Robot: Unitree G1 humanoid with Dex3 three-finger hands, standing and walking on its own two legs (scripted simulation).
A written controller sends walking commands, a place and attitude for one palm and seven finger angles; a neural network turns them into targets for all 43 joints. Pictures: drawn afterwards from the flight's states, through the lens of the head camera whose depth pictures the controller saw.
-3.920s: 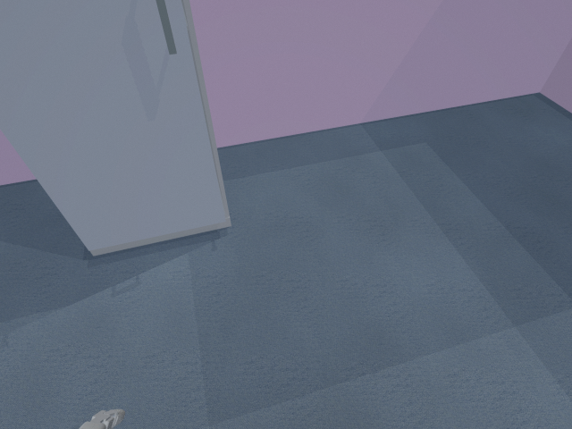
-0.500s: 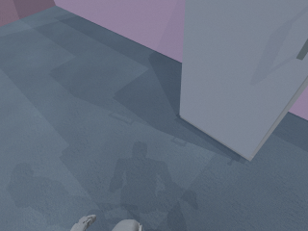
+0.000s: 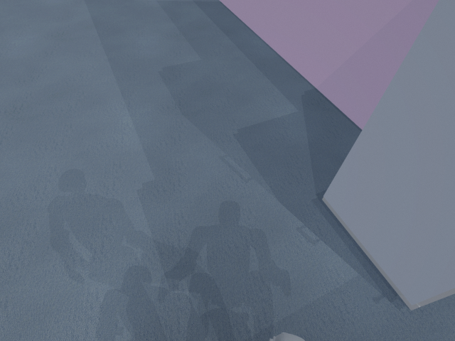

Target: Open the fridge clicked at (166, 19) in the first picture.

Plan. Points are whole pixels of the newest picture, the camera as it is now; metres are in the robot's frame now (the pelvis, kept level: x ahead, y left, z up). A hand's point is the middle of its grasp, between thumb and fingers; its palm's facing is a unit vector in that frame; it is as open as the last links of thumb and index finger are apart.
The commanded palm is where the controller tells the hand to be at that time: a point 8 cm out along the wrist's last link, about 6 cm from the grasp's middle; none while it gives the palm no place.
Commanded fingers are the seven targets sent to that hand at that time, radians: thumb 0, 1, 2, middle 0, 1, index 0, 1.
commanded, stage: walk to a spot facing it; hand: right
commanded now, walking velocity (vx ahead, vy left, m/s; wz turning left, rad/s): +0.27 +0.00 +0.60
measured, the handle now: out of the picture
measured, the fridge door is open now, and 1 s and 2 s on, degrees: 0 0 0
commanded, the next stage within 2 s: turn to face it in 0.66 s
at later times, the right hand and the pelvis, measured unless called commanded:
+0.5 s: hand (335, 302) +0.25 -0.22 -0.17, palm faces -0.27 +0.95 -0.17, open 7.4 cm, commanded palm none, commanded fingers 0.00 -0.90 -0.90 0.20 0.30 0.20 0.30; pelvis +0.11 -0.05 +0.01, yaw +19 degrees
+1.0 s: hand (278, 237) +0.39 -0.10 -0.17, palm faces -0.46 +0.87 -0.18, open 7.4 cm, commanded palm none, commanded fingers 0.00 -0.90 -0.90 0.20 0.30 0.20 0.30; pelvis +0.20 +0.00 -0.01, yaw +27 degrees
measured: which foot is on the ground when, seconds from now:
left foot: down 0.00-0.20, up 0.22-0.66, down 0.68-1.00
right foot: up 0.00-0.18, down 0.20-0.68, up 0.70-1.00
